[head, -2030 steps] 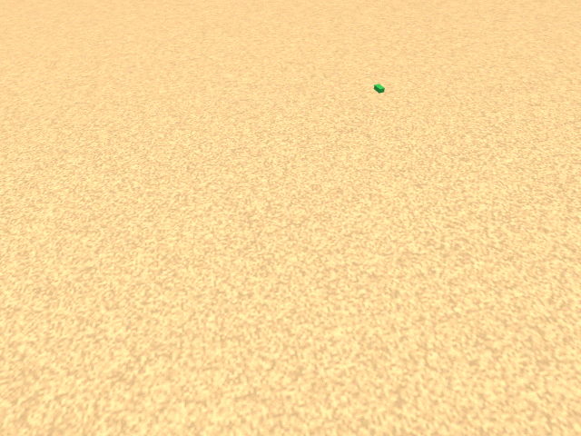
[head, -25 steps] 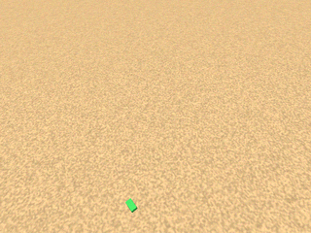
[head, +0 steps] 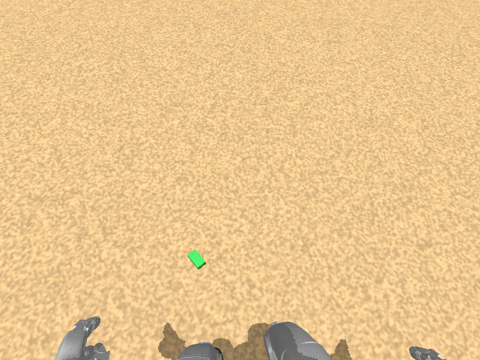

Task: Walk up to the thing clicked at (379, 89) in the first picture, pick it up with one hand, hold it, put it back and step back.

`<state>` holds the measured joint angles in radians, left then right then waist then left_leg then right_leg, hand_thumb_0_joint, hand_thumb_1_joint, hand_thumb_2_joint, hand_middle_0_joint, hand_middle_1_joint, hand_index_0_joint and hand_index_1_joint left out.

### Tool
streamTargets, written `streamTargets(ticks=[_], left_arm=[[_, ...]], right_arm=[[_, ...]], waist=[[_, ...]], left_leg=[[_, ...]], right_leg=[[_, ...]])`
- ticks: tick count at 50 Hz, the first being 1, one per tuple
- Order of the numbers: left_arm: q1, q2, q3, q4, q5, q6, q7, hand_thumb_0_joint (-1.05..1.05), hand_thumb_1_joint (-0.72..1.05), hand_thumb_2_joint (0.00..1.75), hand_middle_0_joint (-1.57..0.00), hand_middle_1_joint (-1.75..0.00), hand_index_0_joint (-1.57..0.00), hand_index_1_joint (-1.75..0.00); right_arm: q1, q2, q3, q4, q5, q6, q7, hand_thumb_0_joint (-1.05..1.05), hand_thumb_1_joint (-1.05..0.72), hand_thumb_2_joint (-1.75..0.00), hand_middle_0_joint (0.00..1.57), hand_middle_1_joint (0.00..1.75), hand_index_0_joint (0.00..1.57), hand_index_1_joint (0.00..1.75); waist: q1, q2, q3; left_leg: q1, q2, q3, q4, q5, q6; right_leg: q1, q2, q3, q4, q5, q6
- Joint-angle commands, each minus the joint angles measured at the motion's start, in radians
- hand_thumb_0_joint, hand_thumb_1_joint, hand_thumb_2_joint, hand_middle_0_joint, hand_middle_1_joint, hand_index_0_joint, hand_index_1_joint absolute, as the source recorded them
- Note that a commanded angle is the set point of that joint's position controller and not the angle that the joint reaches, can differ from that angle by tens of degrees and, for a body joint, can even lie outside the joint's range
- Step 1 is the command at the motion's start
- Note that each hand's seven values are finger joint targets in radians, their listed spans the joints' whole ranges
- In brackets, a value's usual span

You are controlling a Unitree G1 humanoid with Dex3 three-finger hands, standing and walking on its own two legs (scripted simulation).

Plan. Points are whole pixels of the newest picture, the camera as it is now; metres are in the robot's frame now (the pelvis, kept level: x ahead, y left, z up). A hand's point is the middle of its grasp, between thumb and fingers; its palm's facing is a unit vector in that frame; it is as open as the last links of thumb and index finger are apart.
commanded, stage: step back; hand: left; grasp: from above
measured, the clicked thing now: (196, 259) +0.49 +0.16 -0.75
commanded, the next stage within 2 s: none
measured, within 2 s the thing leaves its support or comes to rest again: neither
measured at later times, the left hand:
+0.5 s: hand out of the picture +0.01 +0.26 -0.14, palm faces -0.02 -0.91 -0.41, open 7.4 cm
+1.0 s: hand out of the picture -0.18 +0.25 -0.16, palm faces -0.08 -0.91 -0.41, open 7.4 cm
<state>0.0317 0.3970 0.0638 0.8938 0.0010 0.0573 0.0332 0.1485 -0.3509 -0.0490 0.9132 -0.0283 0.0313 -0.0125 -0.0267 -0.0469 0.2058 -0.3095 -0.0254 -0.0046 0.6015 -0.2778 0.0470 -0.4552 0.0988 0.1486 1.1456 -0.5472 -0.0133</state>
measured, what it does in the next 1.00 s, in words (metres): walks backwards: right foot, then left foot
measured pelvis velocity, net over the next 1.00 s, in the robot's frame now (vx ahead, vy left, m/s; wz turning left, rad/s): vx -0.27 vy -0.02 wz -0.08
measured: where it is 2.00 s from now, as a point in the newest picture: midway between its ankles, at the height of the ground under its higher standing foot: outside the picture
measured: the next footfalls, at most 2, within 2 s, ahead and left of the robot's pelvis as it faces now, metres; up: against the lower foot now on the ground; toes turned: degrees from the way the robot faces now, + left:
right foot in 0.20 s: -0.03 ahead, -0.13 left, +0.00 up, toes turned -1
left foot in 0.54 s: -0.08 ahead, +0.12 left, +0.00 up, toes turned -3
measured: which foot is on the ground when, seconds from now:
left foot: down 0.00-0.22, up 0.24-0.52, down 0.54-0.98, up 1.00-1.00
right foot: up 0.00-0.18, down 0.20-0.56, up 0.58-0.94, down 0.96-1.00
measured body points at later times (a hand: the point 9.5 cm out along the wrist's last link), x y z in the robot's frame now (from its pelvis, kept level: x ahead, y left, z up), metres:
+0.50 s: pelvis -0.11 +0.00 +0.00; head -0.04 -0.01 +0.44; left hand +0.01 +0.31 -0.11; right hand -0.01 -0.33 -0.13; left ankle -0.12 +0.13 -0.70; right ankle -0.07 -0.13 -0.73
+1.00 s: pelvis -0.27 -0.02 -0.02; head -0.22 -0.04 +0.43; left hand -0.18 +0.29 -0.13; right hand -0.16 -0.35 -0.13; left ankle -0.13 +0.12 -0.72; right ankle -0.30 -0.14 -0.73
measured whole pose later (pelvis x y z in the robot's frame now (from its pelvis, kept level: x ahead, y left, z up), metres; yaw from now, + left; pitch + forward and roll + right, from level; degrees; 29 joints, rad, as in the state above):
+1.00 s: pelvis -0.27 -0.02 -0.02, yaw -4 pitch -3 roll -2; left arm 0.22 0.37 0.09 0.86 0.03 0.04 -0.01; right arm 0.09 -0.41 -0.05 0.81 -0.02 0.05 -0.02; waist 0.00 0.06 0.17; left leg -0.50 0.06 -0.07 0.72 -0.27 -0.01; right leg -0.24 0.04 0.02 0.70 -0.42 -0.01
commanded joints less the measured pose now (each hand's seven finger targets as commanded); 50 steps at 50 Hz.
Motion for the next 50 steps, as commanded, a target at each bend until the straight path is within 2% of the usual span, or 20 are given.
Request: streamTargets(ticks=[1, 4, 9, 10, 11, 12, 13, 16, 22, 26, 27, 28, 29, 30, 33, 42, 47, 48, 49, 50], left_arm=[[0.072, 0.167, 0.051, -0.080, 0.009, -0.019, 0.006, 0.00, 0.90, 0.90, -0.20, -0.30, -0.20, -0.30], [0.083, 0.158, 0.057, -0.091, 0.011, -0.029, -0.001, 0.00, 0.90, 0.90, -0.20, -0.30, -0.20, -0.30], [0.233, 0.138, 0.064, -0.037, 0.022, -0.046, -0.015, 0.00, 0.90, 0.90, -0.20, -0.30, -0.20, -0.30], [0.236, 0.171, 0.072, -0.040, 0.034, -0.054, -0.013, 0.00, 0.90, 0.90, -0.20, -0.30, -0.20, -0.30], [0.218, 0.255, 0.091, -0.066, 0.042, -0.061, -0.014, 0.00, 0.90, 0.90, -0.20, -0.30, -0.20, -0.30], [0.157, 0.344, 0.104, -0.095, 0.033, -0.057, -0.014, 0.00, 0.90, 0.90, -0.20, -0.30, -0.20, -0.30], [0.124, 0.312, 0.102, -0.129, 0.036, -0.063, -0.012, 0.00, 0.90, 0.90, -0.20, -0.30, -0.20, -0.30], [0.028, 0.217, 0.080, -0.155, 0.029, -0.061, -0.001, 0.00, 0.90, 0.90, -0.20, -0.30, -0.20, -0.30], [0.154, 0.201, 0.073, -0.171, 0.035, -0.047, 0.008, 0.00, 0.90, 0.90, -0.20, -0.30, -0.20, -0.30], [0.081, 0.222, 0.066, -0.207, 0.010, -0.028, -0.006, 0.00, 0.90, 0.90, -0.20, -0.30, -0.20, -0.30], [0.111, 0.185, 0.056, -0.208, 0.009, -0.022, -0.009, 0.00, 0.90, 0.90, -0.20, -0.30, -0.20, -0.30], [0.133, 0.141, 0.047, -0.214, 0.004, -0.022, -0.011, 0.00, 0.90, 0.90, -0.20, -0.30, -0.20, -0.30], [0.066, 0.181, 0.065, -0.210, 0.006, -0.020, 0.006, 0.00, 0.90, 0.90, -0.20, -0.30, -0.20, -0.30], [0.052, 0.195, 0.073, -0.190, 0.017, -0.017, 0.013, 0.00, 0.90, 0.90, -0.20, -0.30, -0.20, -0.30], [0.174, 0.178, 0.076, -0.144, 0.000, -0.016, 0.001, 0.00, 0.90, 0.90, -0.20, -0.30, -0.20, -0.30], [0.195, 0.160, 0.074, -0.152, 0.011, -0.026, -0.016, 0.00, 0.90, 0.90, -0.20, -0.30, -0.20, -0.30], [0.368, 0.174, 0.089, -0.052, 0.027, -0.035, -0.028, 0.00, 0.90, 0.90, -0.20, -0.30, -0.20, -0.30], [0.346, 0.223, 0.103, -0.069, 0.047, -0.039, -0.030, 0.00, 0.90, 0.90, -0.20, -0.30, -0.20, -0.30], [0.272, 0.362, 0.134, -0.116, 0.044, -0.034, -0.031, 0.00, 0.90, 0.90, -0.20, -0.30, -0.20, -0.30], [0.189, 0.392, 0.131, -0.160, 0.045, -0.038, -0.024, 0.00, 0.90, 0.90, -0.20, -0.30, -0.20, -0.30]], right_arm=[[0.045, -0.255, -0.074, -0.099, 0.007, -0.027, -0.027, 0.00, -0.90, -0.90, 0.20, 0.30, 0.20, 0.30], [0.046, -0.270, -0.074, -0.115, 0.005, -0.024, -0.027, 0.00, -0.90, -0.90, 0.20, 0.30, 0.20, 0.30], [-0.045, -0.283, -0.062, -0.139, 0.022, -0.008, -0.013, 0.00, -0.90, -0.90, 0.20, 0.30, 0.20, 0.30], [-0.033, -0.255, -0.051, -0.136, 0.030, -0.006, -0.010, 0.00, -0.90, -0.90, 0.20, 0.30, 0.20, 0.30], [-0.031, -0.221, -0.039, -0.154, 0.038, -0.007, -0.006, 0.00, -0.90, -0.90, 0.20, 0.30, 0.20, 0.30], [-0.087, -0.214, -0.047, -0.152, 0.038, -0.001, -0.018, 0.00, -0.90, -0.90, 0.20, 0.30, 0.20, 0.30], [-0.069, -0.238, -0.056, -0.134, 0.030, 0.003, -0.021, 0.00, -0.90, -0.90, 0.20, 0.30, 0.20, 0.30], [0.033, -0.220, -0.044, -0.093, 0.044, -0.004, -0.021, 0.00, -0.90, -0.90, 0.20, 0.30, 0.20, 0.30], [0.011, -0.210, -0.036, -0.124, 0.026, -0.016, -0.020, 0.00, -0.90, -0.90, 0.20, 0.30, 0.20, 0.30], [0.132, -0.210, -0.052, -0.080, 0.010, -0.028, -0.010, 0.00, -0.90, -0.90, 0.20, 0.30, 0.20, 0.30], [0.101, -0.241, -0.065, -0.093, -0.006, -0.035, -0.011, 0.00, -0.90, -0.90, 0.20, 0.30, 0.20, 0.30], [0.072, -0.337, -0.085, -0.112, -0.016, -0.039, -0.007, 0.00, -0.90, -0.90, 0.20, 0.30, 0.20, 0.30], [0.057, -0.411, -0.096, -0.126, -0.004, -0.036, 0.002, 0.00, -0.90, -0.90, 0.20, 0.30, 0.20, 0.30], [0.039, -0.380, -0.094, -0.118, -0.005, -0.037, -0.002, 0.00, -0.90, -0.90, 0.20, 0.30, 0.20, 0.30], [-0.074, -0.281, -0.061, -0.145, -0.004, -0.038, -0.014, 0.00, -0.90, -0.90, 0.20, 0.30, 0.20, 0.30], [0.011, -0.287, -0.068, -0.168, -0.002, -0.028, -0.019, 0.00, -0.90, -0.90, 0.20, 0.30, 0.20, 0.30], [-0.058, -0.295, -0.070, -0.189, 0.011, 0.004, -0.012, 0.00, -0.90, -0.90, 0.20, 0.30, 0.20, 0.30], [-0.027, -0.247, -0.057, -0.191, 0.014, 0.007, -0.010, 0.00, -0.90, -0.90, 0.20, 0.30, 0.20, 0.30], [-0.090, -0.206, -0.055, -0.218, 0.025, 0.002, -0.022, 0.00, -0.90, -0.90, 0.20, 0.30, 0.20, 0.30], [-0.100, -0.259, -0.076, -0.208, 0.015, 0.006, -0.032, 0.00, -0.90, -0.90, 0.20, 0.30, 0.20, 0.30]], waist=[[-0.014, 0.154, -0.262], [-0.022, 0.167, -0.263], [0.053, 0.172, -0.302], [0.047, 0.123, -0.306], [0.039, -0.078, -0.284], [0.085, -0.250, -0.221], [0.067, -0.163, -0.172], [0.004, -0.072, -0.180], [0.083, -0.128, -0.251], [0.002, -0.119, -0.281], [0.016, -0.029, -0.281], [0.025, 0.200, -0.277], [-0.028, 0.282, -0.255], [-0.023, 0.208, -0.216], [0.060, 0.179, -0.177], [-0.009, 0.229, -0.267], [0.065, 0.216, -0.282], [0.053, 0.055, -0.221], [0.101, -0.254, -0.168], [0.097, -0.222, -0.086]], left_leg=[[0.322, 0.301, -0.273, -0.101, 0.663, 0.220], [0.293, 0.312, -0.261, -0.091, 0.607, 0.230], [0.103, 0.231, -0.175, -0.002, 0.349, 0.128], [-0.010, 0.196, -0.160, 0.033, 0.249, 0.076], [-0.175, 0.065, -0.087, 0.179, 0.053, 0.004], [-0.166, -0.077, -0.052, 0.439, -0.331, -0.029], [-0.136, -0.057, -0.167, 0.591, -0.364, -0.038], [-0.187, -0.105, -0.166, 0.626, -0.235, -0.047], [-0.173, -0.033, -0.074, 0.248, -0.248, -0.064], [0.085, -0.011, 0.012, -0.155, 0.062, -0.033], [0.147, 0.070, -0.119, -0.205, 0.145, -0.005], [0.210, 0.291, -0.411, -0.235, 0.303, 0.088], [0.060, 0.426, -0.522, -0.262, 0.421, 0.236], [-0.009, 0.422, -0.509, -0.266, 0.363, 0.251], [0.043, 0.287, -0.275, -0.216, 0.378, 0.168], [0.224, 0.298, -0.232, -0.139, 0.409, 0.218], [-0.069, 0.200, -0.158, -0.055, 0.062, 0.082], [-0.245, 0.099, -0.129, 0.062, -0.136, 0.021], [-0.281, -0.088, -0.073, 0.343, -0.298, -0.044], [-0.208, -0.036, -0.186, 0.538, -0.323, -0.064]], right_leg=[[-0.063, -0.038, 0.011, -0.066, 0.002, 0.030], [-0.002, -0.061, -0.038, -0.212, 0.016, 0.030], [0.288, -0.073, -0.148, -0.683, 0.309, -0.019], [0.368, -0.127, -0.062, -0.706, 0.388, -0.040], [0.392, -0.308, 0.213, -0.741, 0.472, -0.127], [0.193, -0.508, 0.427, -0.819, 0.583, -0.319], [0.116, -0.530, 0.440, -0.809, 0.661, -0.338], [0.220, -0.343, 0.116, -0.703, 0.790, -0.223], [0.446, -0.335, 0.083, -0.611, 0.871, -0.211], [0.280, -0.296, 0.049, -0.516, 0.687, -0.135], [0.177, -0.236, 0.033, -0.458, 0.540, -0.087], [-0.003, -0.075, -0.040, -0.292, 0.239, -0.030], [0.015, 0.006, -0.016, -0.095, -0.134, -0.013], [0.023, 0.002, 0.063, 0.040, -0.116, -0.018], [-0.047, 0.008, 0.062, 0.147, 0.039, -0.011], [0.033, -0.056, -0.045, -0.207, 0.015, 0.049], [0.356, -0.081, -0.142, -0.703, 0.249, -0.016], [0.363, -0.187, 0.072, -0.767, 0.125, -0.053], [0.117, -0.450, 0.392, -0.893, 0.049, -0.209], [-0.089, -0.559, 0.508, -0.958, 0.033, -0.298]])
